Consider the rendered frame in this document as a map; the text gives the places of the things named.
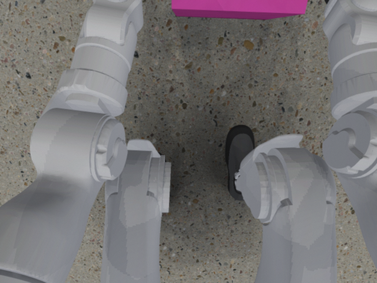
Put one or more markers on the left robot upper arm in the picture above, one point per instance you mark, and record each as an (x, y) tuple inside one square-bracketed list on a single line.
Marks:
[(41, 228)]

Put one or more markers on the carton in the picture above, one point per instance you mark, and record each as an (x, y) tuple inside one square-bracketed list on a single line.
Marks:
[(238, 9)]

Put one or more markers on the right robot foot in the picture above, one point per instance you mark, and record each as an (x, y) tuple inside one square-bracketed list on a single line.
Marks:
[(239, 143)]

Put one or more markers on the robot right thigh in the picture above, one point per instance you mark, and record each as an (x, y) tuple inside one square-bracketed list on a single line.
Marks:
[(285, 187)]

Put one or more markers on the right robot upper arm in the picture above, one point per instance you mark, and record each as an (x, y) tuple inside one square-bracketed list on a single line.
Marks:
[(351, 151)]

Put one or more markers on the robot right forearm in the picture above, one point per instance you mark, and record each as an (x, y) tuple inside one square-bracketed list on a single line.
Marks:
[(351, 29)]

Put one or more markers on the robot left forearm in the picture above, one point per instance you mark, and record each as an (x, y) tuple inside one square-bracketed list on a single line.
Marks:
[(103, 58)]

